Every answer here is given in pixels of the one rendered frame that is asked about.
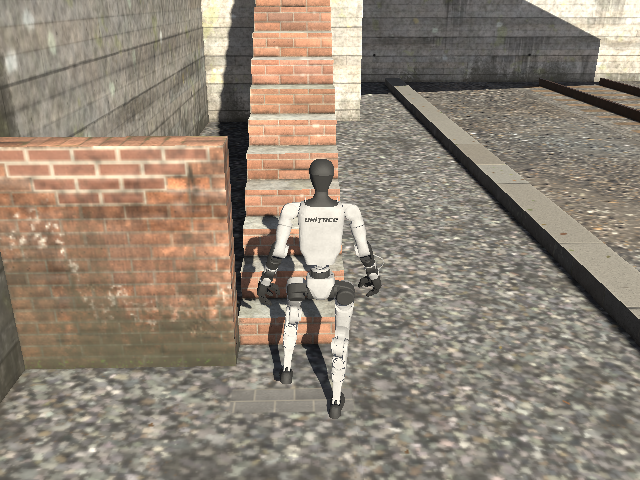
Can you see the stairs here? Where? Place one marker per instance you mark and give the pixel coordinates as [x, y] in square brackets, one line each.
[292, 123]

